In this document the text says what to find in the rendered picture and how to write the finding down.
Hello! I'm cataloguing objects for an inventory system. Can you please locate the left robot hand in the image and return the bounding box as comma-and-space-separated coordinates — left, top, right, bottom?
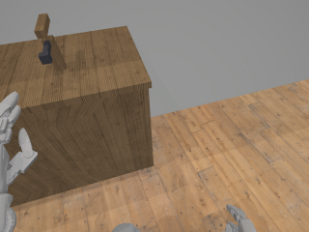
0, 91, 38, 194

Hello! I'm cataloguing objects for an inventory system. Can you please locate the tap lever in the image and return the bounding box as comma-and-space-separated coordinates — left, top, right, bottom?
38, 40, 53, 65

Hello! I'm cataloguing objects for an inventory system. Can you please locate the left robot forearm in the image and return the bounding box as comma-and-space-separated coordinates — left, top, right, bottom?
0, 193, 17, 232

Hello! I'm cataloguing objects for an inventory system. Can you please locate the right robot hand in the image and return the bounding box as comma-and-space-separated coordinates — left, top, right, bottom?
222, 204, 257, 232

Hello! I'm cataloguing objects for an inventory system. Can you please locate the counter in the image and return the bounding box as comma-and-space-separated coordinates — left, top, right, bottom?
0, 14, 154, 207

